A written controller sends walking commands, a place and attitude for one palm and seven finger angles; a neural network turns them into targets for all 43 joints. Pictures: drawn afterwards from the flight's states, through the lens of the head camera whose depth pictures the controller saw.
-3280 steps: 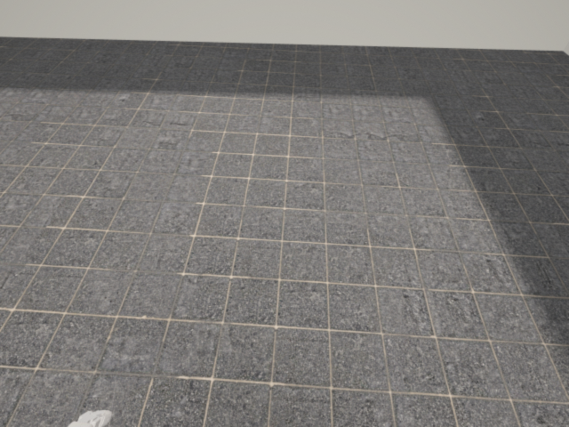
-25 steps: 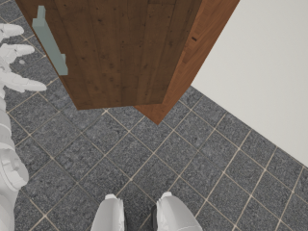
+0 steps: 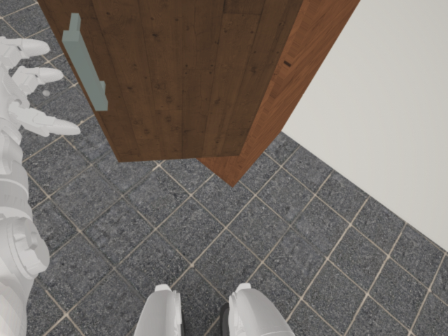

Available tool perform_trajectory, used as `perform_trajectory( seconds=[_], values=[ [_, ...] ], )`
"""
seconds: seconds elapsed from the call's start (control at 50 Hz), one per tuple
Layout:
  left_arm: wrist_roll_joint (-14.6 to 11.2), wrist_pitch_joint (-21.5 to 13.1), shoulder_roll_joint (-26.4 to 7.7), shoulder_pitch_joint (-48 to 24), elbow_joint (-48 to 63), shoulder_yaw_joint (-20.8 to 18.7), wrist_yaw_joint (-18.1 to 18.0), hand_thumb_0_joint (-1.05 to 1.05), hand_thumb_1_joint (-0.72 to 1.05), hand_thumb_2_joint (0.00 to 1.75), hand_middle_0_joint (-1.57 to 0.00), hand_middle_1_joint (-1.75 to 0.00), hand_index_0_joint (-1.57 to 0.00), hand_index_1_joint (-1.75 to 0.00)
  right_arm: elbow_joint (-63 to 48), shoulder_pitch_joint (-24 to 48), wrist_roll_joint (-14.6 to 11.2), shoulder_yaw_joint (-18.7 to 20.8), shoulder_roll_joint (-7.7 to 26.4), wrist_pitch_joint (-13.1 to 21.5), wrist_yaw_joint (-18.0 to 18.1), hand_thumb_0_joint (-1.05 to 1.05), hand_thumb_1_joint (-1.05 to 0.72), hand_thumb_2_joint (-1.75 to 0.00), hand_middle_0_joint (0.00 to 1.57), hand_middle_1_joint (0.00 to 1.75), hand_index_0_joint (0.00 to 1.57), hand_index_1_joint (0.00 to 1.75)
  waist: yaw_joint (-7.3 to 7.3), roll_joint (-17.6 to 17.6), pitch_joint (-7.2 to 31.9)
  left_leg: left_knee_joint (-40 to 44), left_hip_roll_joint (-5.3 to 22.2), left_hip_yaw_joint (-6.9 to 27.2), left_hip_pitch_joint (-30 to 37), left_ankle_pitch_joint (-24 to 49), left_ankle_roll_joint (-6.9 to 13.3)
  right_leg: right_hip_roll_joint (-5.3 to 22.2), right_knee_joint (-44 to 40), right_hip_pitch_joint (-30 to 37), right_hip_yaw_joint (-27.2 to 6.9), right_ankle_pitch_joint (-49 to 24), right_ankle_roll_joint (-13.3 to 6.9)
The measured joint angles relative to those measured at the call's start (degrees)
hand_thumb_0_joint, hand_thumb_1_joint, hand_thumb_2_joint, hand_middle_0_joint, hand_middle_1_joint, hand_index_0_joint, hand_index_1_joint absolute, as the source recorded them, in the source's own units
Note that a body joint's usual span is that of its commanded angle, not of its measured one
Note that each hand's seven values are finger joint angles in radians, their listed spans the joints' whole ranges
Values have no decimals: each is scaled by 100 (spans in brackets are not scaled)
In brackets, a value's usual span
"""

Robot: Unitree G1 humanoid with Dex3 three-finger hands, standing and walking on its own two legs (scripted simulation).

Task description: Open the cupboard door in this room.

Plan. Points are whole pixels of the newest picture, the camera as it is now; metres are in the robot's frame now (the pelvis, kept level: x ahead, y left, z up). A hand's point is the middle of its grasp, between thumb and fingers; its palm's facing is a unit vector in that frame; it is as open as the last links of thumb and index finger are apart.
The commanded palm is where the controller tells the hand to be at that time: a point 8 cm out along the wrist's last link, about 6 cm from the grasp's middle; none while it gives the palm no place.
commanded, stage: move the hooked fingers beside the handle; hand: left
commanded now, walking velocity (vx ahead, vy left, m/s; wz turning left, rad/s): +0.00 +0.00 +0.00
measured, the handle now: (89, 67) +0.56 +0.20 +0.06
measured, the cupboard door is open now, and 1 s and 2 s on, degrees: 46 46 46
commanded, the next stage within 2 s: slide the fingers in behind the handle in 0.04 s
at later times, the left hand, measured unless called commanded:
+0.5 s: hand (66, 90) +0.51 +0.23 +0.06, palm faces +0.08 -1.00 -0.02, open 13.9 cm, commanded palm +0.49 +0.26 +0.06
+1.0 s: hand (83, 92) +0.51 +0.21 +0.06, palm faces +0.06 -1.00 -0.01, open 14.0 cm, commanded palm +0.48 +0.24 +0.06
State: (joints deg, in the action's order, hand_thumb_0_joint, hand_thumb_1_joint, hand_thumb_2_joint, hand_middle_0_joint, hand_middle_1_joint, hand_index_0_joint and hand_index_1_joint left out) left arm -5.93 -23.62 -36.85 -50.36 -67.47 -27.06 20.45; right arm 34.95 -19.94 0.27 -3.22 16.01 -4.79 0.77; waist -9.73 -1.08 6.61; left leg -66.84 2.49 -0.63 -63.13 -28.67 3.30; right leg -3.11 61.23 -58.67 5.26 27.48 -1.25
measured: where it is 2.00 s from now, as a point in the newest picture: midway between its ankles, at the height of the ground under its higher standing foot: outside the picture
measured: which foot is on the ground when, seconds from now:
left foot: down 0.00-1.00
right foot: down 0.00-1.00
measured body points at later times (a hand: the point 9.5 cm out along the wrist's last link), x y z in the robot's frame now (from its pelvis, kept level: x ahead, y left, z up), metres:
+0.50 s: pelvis +0.00 +0.00 +0.00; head +0.15 +0.03 +0.42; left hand +0.50 +0.29 +0.06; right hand +0.01 -0.27 -0.10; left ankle +0.02 +0.08 -0.65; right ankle +0.01 -0.11 -0.65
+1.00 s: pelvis +0.00 -0.01 +0.00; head +0.15 +0.03 +0.43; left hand +0.50 +0.26 +0.06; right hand +0.02 -0.27 -0.11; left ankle +0.02 +0.08 -0.65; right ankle +0.01 -0.12 -0.65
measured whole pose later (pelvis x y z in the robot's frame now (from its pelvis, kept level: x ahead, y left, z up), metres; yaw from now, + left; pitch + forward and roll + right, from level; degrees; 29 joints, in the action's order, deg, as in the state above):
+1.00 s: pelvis +0.00 -0.01 +0.00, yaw +0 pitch +25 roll -4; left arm -5.9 -24.9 -29.6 -49.8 -65.4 -22.5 14.0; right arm 36.4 -20.9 0.7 -2.2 15.1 -4.8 -0.6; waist -9.4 -1.6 7.3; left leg -66.4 2.4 -0.6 -62.3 -28.9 2.8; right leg -3.1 61.5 -58.2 5.1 28.1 -1.7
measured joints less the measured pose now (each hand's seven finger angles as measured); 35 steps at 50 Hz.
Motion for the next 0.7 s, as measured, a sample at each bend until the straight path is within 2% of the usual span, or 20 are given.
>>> perform_trajectory(
  seconds=[0.18,0.32,0.44,0.56,0.7],
  values=[
    [-38,38,20,-16,43,48,15,-1,-49,30,-30,-120,-30,-120,76,-72,-7,-6,-16,-24,4,0,-90,-89,20,30,20,30,22,-32,-16,-11,0,8,-36,9,-8,-1,14,-35,6,-5,-7],
    [-20,38,212,-104,13,218,-158,-1,-50,30,-30,-120,-30,-120,143,-132,13,7,-32,-29,-16,0,-90,-89,20,30,20,30,18,-48,-4,13,-21,23,-28,25,-15,16,6,-25,20,-3,-14],
    [62,-14,298,-102,6,120,-366,-1,-49,30,-30,-120,-30,-121,102,-135,38,16,-44,-18,-40,0,-90,-89,20,30,20,30,-46,-40,14,9,-2,-7,-27,13,-23,0,33,-52,-11,7,-25],
    [84,-27,277,-76,29,179,-403,-1,-49,30,-30,-120,-31,-122,86,-152,26,20,-55,-30,-64,0,-90,-89,20,30,20,30,-40,-39,6,6,9,1,-14,3,-40,-13,40,-42,-6,18,-41],
    [6,-21,425,-47,73,243,-413,-1,-49,30,-30,-120,-30,-121,136,-129,25,41,-58,-26,-75,0,-90,-89,20,30,20,30,-9,-44,31,28,5,4,15,-1,-48,-12,26,-16,-6,29,-47]
  ],
)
